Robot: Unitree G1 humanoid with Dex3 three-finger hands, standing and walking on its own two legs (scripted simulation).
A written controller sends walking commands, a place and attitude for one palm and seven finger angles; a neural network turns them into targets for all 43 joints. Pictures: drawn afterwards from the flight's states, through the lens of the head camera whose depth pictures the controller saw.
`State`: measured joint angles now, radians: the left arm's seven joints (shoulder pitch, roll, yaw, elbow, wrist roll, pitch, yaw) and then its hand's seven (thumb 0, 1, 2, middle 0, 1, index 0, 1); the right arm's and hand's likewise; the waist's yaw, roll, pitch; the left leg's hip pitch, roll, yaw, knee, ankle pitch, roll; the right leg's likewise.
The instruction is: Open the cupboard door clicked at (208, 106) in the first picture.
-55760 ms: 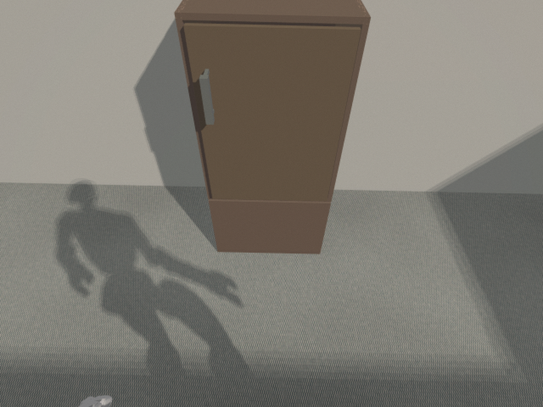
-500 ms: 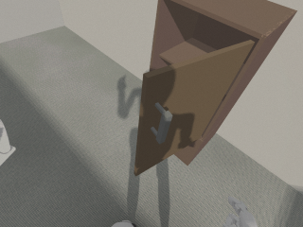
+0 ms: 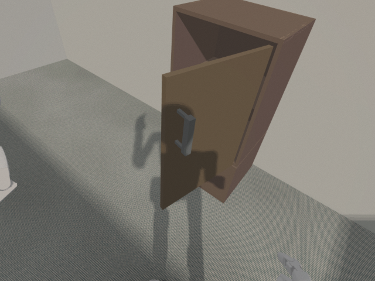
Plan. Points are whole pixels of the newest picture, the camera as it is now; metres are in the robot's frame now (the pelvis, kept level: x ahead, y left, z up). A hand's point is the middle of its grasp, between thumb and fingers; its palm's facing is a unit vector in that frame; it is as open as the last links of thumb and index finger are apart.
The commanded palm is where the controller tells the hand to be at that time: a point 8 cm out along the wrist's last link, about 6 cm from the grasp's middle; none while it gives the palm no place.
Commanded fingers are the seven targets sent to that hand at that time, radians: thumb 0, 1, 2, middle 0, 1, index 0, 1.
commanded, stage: stop stepping back and stand still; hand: left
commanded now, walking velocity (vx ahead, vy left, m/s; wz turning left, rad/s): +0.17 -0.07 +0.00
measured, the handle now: (183, 132) +0.50 +0.03 +0.05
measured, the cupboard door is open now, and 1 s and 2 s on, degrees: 76 76 76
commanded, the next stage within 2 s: let the arm hang, fingers relaxed in 1.68 s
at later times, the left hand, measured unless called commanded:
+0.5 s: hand out of the picture +0.13 +0.28 +0.21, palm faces +0.44 -0.76 -0.48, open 7.4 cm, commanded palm +0.06 +0.32 +0.20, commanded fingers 0.00 0.90 0.90 -0.20 -0.30 -0.20 -0.30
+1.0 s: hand (2, 211) +0.16 +0.26 +0.20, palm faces +0.42 -0.76 -0.50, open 7.4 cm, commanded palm +0.09 +0.30 +0.20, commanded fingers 0.00 0.90 0.90 -0.20 -0.30 -0.20 -0.30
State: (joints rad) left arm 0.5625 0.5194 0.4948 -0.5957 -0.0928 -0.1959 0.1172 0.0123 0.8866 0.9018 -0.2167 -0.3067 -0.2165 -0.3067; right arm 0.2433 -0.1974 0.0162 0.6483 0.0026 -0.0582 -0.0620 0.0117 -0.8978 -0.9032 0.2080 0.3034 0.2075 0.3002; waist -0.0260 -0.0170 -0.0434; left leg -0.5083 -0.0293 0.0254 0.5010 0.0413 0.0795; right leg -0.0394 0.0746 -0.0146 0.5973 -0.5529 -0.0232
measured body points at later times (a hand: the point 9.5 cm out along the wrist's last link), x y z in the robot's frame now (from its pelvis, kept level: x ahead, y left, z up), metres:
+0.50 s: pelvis -0.07 +0.02 +0.03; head -0.08 +0.03 +0.48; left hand +0.10 +0.32 +0.24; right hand +0.10 -0.19 -0.05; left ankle -0.06 +0.14 -0.71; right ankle -0.03 -0.07 -0.68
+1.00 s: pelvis -0.04 +0.00 +0.02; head -0.03 +0.00 +0.47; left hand +0.13 +0.30 +0.22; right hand +0.12 -0.26 -0.05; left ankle -0.03 +0.12 -0.71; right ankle -0.05 -0.07 -0.71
